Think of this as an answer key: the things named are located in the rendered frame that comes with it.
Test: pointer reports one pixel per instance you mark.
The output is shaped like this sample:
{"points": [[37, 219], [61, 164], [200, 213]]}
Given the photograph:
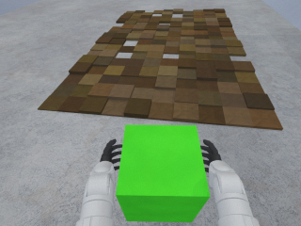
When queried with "right robot forearm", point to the right robot forearm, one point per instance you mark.
{"points": [[230, 196]]}

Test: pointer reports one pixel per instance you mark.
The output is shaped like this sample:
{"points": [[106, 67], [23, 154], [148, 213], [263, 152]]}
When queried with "carton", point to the carton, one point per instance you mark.
{"points": [[162, 177]]}

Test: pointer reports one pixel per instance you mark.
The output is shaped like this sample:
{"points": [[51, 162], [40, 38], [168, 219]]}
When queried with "right robot hand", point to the right robot hand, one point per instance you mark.
{"points": [[212, 154]]}

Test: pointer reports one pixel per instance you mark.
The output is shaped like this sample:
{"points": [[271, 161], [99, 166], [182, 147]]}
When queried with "left robot hand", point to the left robot hand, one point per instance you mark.
{"points": [[108, 155]]}

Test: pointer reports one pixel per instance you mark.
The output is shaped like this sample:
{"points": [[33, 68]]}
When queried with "left robot forearm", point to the left robot forearm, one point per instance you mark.
{"points": [[98, 199]]}

